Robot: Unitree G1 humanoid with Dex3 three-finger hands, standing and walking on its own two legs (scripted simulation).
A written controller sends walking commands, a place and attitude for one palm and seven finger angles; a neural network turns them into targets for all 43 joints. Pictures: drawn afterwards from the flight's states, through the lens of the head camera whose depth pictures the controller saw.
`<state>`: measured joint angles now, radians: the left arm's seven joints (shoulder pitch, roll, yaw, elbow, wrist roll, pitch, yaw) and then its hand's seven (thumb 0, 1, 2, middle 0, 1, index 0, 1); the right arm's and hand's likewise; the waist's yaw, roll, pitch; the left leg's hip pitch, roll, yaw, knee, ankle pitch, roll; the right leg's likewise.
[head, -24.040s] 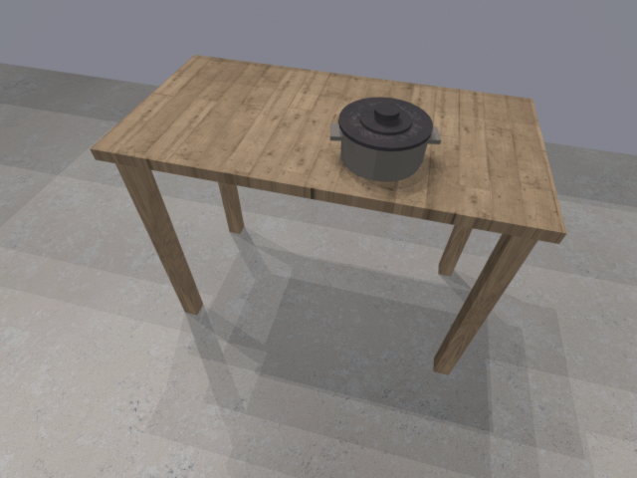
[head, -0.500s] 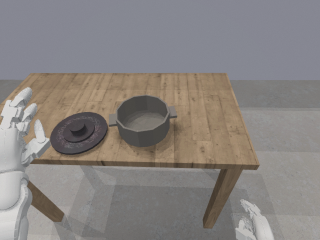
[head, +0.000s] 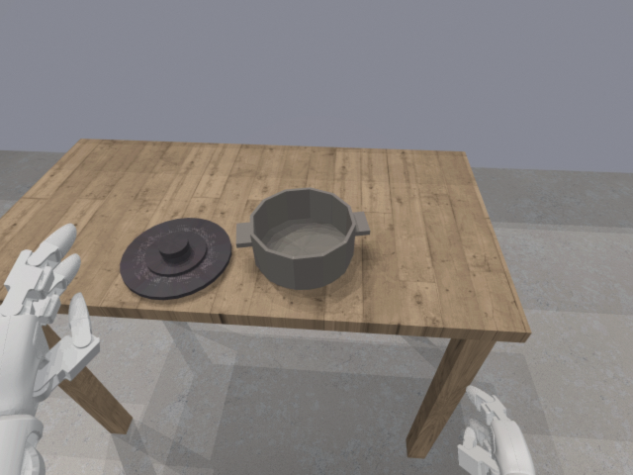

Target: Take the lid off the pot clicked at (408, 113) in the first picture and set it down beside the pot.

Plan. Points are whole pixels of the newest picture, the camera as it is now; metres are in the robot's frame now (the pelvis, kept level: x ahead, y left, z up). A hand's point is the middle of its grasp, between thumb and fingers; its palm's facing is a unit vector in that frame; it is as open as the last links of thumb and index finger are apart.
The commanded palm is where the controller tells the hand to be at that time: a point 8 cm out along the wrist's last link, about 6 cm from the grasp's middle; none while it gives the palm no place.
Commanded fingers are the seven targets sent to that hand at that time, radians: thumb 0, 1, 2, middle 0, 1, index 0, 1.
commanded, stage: draw the hand back to the body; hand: left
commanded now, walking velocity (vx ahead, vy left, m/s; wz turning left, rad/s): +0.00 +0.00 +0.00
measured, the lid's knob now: (173, 245) +0.46 +0.32 -0.01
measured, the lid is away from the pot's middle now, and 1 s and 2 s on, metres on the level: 0.23 0.23 0.23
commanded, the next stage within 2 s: step back with the hand held close in 0.08 s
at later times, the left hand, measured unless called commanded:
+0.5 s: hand (90, 348) +0.18 +0.25 +0.15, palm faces +0.23 -0.86 -0.46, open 7.5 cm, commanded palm +0.12 +0.30 +0.18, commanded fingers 0.00 0.90 0.90 -0.20 -0.30 -0.20 -0.30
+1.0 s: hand (21, 407) +0.12 +0.27 +0.16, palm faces +0.34 -0.83 -0.44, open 7.5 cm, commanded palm +0.05 +0.31 +0.18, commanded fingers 0.00 0.90 0.90 -0.20 -0.30 -0.20 -0.30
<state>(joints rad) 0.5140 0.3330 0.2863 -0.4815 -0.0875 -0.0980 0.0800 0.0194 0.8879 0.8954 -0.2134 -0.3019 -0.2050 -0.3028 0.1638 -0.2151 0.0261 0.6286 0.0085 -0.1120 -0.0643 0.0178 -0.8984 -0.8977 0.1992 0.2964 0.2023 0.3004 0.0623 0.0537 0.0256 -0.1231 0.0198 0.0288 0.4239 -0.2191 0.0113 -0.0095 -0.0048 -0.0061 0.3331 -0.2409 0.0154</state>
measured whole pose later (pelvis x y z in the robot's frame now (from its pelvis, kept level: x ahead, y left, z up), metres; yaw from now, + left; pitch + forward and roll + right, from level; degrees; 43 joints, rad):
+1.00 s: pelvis -0.08 +0.03 -0.02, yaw +0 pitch +0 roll -3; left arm 0.59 0.40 0.41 -0.66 -0.04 -0.23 0.12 0.02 0.88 0.90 -0.22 -0.30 -0.21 -0.30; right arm 0.22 -0.19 0.01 0.53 0.03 -0.10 -0.06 0.02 -0.90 -0.90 0.20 0.30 0.20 0.30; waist -0.01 0.00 0.06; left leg -0.46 0.02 0.03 0.68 -0.22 0.06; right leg -0.35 -0.01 -0.01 0.64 -0.30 0.04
